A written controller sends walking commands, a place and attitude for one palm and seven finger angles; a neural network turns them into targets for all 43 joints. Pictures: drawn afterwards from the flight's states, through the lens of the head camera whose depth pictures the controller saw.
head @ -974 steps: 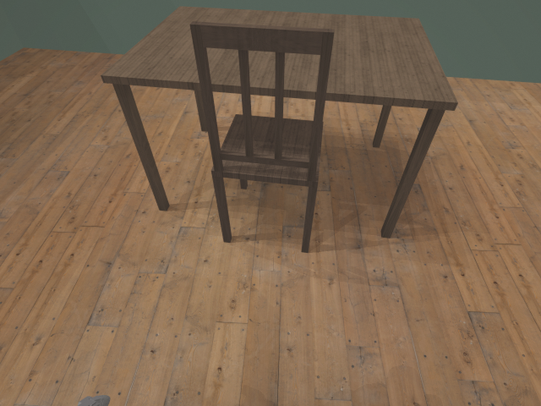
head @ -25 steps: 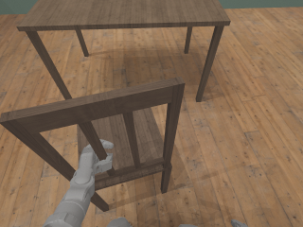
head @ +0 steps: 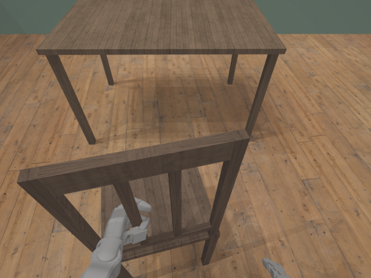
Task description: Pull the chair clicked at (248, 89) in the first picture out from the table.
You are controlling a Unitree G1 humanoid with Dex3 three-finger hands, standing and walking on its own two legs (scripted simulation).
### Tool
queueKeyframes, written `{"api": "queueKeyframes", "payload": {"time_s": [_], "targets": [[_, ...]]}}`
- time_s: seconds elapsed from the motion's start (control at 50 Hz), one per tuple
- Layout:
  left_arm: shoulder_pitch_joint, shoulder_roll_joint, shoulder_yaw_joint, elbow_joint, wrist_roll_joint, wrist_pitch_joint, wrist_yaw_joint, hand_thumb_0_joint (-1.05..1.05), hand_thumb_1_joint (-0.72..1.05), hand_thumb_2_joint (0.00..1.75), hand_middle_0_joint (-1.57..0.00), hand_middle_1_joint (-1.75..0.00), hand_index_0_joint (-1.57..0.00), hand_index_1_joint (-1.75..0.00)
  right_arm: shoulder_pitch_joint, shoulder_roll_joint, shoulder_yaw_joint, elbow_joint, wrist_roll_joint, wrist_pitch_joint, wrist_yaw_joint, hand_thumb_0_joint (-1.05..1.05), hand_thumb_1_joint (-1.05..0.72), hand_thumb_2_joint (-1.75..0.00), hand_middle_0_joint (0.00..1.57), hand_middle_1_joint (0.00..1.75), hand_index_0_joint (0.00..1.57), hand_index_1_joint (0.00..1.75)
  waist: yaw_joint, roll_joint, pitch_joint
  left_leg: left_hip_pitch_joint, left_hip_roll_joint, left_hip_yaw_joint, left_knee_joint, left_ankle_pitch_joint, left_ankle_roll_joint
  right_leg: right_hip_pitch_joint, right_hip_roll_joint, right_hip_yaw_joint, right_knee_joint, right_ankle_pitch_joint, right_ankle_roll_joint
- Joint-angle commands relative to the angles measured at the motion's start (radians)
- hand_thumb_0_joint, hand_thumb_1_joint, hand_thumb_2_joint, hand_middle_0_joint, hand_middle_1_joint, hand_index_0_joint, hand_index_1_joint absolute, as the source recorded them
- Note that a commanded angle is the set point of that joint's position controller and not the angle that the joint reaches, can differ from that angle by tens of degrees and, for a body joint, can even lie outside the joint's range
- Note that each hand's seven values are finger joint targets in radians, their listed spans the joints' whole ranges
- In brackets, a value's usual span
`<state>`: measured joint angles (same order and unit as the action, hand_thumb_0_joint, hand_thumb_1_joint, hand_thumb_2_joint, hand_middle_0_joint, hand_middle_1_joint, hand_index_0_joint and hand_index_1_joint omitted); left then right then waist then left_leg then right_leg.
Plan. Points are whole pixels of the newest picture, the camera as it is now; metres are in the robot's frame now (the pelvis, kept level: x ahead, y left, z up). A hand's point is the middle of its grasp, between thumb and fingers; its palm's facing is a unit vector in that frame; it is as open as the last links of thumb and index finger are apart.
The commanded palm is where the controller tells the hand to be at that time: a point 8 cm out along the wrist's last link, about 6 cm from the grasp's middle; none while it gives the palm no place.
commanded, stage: stop walking, hand still on the chair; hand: left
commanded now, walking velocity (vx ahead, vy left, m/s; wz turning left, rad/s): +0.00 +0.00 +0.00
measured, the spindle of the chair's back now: (134, 217) +0.27 +0.14 -0.06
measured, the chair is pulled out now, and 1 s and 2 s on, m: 0.69 0.69 0.69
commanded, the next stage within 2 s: open the thumb and straighten the fingers in 0.58 s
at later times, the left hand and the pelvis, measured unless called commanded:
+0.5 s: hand (142, 228) +0.24 +0.12 -0.07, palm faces +0.02 -0.99 -0.16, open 5.7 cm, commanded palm +0.23 +0.17 -0.05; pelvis +0.02 -0.02 +0.00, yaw +0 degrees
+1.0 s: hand (138, 223) +0.26 +0.13 -0.07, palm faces +0.01 -0.99 -0.15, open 10.2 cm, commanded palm +0.23 +0.18 -0.05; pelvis +0.03 -0.01 -0.02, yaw +1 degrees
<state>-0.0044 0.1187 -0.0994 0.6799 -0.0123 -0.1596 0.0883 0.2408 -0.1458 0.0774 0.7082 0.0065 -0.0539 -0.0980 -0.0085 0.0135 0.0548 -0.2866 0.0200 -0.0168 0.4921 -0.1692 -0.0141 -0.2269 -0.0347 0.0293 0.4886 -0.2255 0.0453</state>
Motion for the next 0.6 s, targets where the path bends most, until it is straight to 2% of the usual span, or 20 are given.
{"api": "queueKeyframes", "payload": {"time_s": [0.0,0.08,0.1,0.14,0.18,0.2,0.28,0.3,0.36,0.4,0.44,0.48,0.52,0.58], "targets": [[-0.195,0.116,0.043,-0.202,0.016,-0.036,0.013,0.0,0.9,0.9,-0.5,-1.45,-0.5,-1.45,-0.068,-0.176,-0.071,-0.126,-0.001,-0.051,-0.025,0.0,-0.9,-0.9,0.2,0.3,0.2,0.3,-0.011,-0.008,-0.187,0.119,0.08,-0.083,-0.117,-0.075,0.053,-0.015,-0.041,0.022,-0.114,-0.026,-0.047],[-0.165,0.104,0.039,-0.238,0.017,-0.032,0.011,0.0,0.9,0.9,-0.5,-1.45,-0.5,-1.45,-0.077,-0.173,-0.072,-0.13,-0.003,-0.046,-0.025,0.0,-0.9,-0.9,0.2,0.3,0.2,0.3,-0.012,-0.036,-0.228,0.168,0.083,-0.067,-0.076,0.097,0.047,0.009,-0.052,0.027,-0.099,0.103,-0.051],[-0.145,0.113,0.038,-0.239,0.014,-0.028,0.01,0.0,0.9,0.9,-0.5,-1.45,-0.5,-1.45,-0.081,-0.177,-0.074,-0.125,-0.001,-0.049,-0.026,0.0,-0.9,-0.9,0.2,0.3,0.2,0.3,-0.015,-0.022,-0.211,0.17,0.082,-0.067,-0.079,0.118,0.046,-0.002,-0.055,0.017,-0.106,0.113,-0.048],[-0.128,0.109,0.042,-0.257,0.016,-0.027,0.011,0.0,0.9,0.9,-0.5,-1.45,-0.5,-1.45,-0.087,-0.176,-0.076,-0.131,-0.002,-0.044,-0.025,0.0,-0.9,-0.9,0.2,0.3,0.2,0.3,-0.011,-0.005,-0.223,0.185,0.085,-0.064,-0.073,0.154,0.044,0.007,-0.052,0.022,-0.099,0.14,-0.051],[-0.107,0.097,0.034,-0.262,0.011,-0.024,0.008,0.0,0.9,0.9,-0.5,-1.45,-0.5,-1.45,-0.091,-0.171,-0.075,-0.136,-0.001,-0.037,-0.027,0.0,-0.9,-0.9,0.2,0.3,0.2,0.3,-0.013,-0.03,-0.225,0.188,0.084,-0.06,-0.064,0.177,0.043,0.018,-0.058,0.017,-0.102,0.172,-0.051],[-0.098,0.106,0.032,-0.26,0.009,-0.02,0.008,0.0,0.9,0.9,-0.5,-1.45,-0.5,-1.45,-0.093,-0.176,-0.077,-0.133,0.002,-0.037,-0.028,0.0,-0.9,-0.9,0.2,0.3,0.2,0.3,-0.016,0.0,-0.202,0.181,0.081,-0.058,-0.069,0.171,0.042,0.004,-0.061,0.015,-0.113,0.157,-0.052],[-0.082,0.1,0.038,-0.279,0.007,-0.016,0.009,0.0,0.9,0.9,-0.5,-1.45,-0.5,-1.45,-0.1,-0.172,-0.078,-0.148,0.002,-0.024,-0.025,0.0,-0.9,-0.9,0.2,0.3,0.2,0.3,-0.013,0.0,-0.203,0.185,0.08,-0.056,-0.07,0.148,0.038,0.011,-0.061,0.024,-0.121,0.146,-0.056],[-0.075,0.11,0.038,-0.279,0.002,-0.012,0.009,0.0,0.9,0.9,-0.5,-1.45,-0.5,-1.45,-0.101,-0.173,-0.078,-0.148,0.004,-0.025,-0.028,0.0,-0.9,-0.9,0.2,0.3,0.2,0.3,-0.016,0.024,-0.182,0.177,0.077,-0.054,-0.075,0.144,0.04,0.002,-0.063,0.018,-0.131,0.14,-0.055],[-0.067,0.113,0.051,-0.277,0.003,-0.006,0.011,0.0,0.9,0.9,-0.5,-1.45,-0.5,-1.45,-0.105,-0.171,-0.078,-0.158,0.002,-0.016,-0.027,0.0,-0.9,-0.9,0.2,0.3,0.2,0.3,-0.011,-0.006,-0.186,0.173,0.076,-0.053,-0.072,0.129,0.037,0.012,-0.061,0.02,-0.134,0.135,-0.056],[-0.063,0.122,0.052,-0.274,-0.001,-0.002,0.012,0.0,0.9,0.9,-0.5,-1.45,-0.5,-1.45,-0.102,-0.176,-0.08,-0.158,0.006,-0.014,-0.029,0.0,-0.9,-0.9,0.2,0.3,0.2,0.3,-0.014,0.02,-0.165,0.168,0.073,-0.051,-0.079,0.109,0.036,-0.002,-0.062,0.017,-0.147,0.11,-0.055],[-0.066,0.119,0.056,-0.268,0.001,0.0,0.013,0.0,0.9,0.9,-0.5,-1.45,-0.5,-1.45,-0.108,-0.173,-0.078,-0.165,0.002,-0.01,-0.028,0.0,-0.9,-0.9,0.2,0.3,0.2,0.3,-0.009,0.023,-0.163,0.163,0.072,-0.052,-0.081,0.077,0.035,-0.01,-0.058,0.023,-0.15,0.072,-0.055],[-0.072,0.121,0.059,-0.266,0.0,0.001,0.013,0.0,0.9,0.9,-0.5,-1.45,-0.5,-1.45,-0.108,-0.171,-0.076,-0.166,0.002,-0.007,-0.03,0.0,-0.9,-0.9,0.2,0.3,0.2,0.3,-0.009,-0.005,-0.168,0.165,0.071,-0.053,-0.079,0.066,0.037,-0.005,-0.06,0.026,-0.156,0.068,-0.056],[-0.072,0.128,0.065,-0.262,0.0,0.002,0.016,0.0,0.9,0.9,-0.5,-1.45,-0.5,-1.45,-0.101,-0.174,-0.077,-0.163,0.003,-0.007,-0.031,0.0,-0.9,-0.9,0.2,0.3,0.2,0.3,-0.01,0.016,-0.164,0.163,0.071,-0.054,-0.086,0.065,0.036,-0.004,-0.057,0.021,-0.155,0.06,-0.055],[-0.077,0.124,0.063,-0.259,0.0,0.002,0.013,0.0,0.9,0.9,-0.5,-1.45,-0.5,-1.45,-0.107,-0.171,-0.074,-0.164,0.002,-0.005,-0.031,0.0,-0.9,-0.9,0.2,0.3,0.2,0.3,-0.008,-0.016,-0.175,0.168,0.072,-0.056,-0.081,0.069,0.038,0.002,-0.058,0.024,-0.156,0.068,-0.054]]}}
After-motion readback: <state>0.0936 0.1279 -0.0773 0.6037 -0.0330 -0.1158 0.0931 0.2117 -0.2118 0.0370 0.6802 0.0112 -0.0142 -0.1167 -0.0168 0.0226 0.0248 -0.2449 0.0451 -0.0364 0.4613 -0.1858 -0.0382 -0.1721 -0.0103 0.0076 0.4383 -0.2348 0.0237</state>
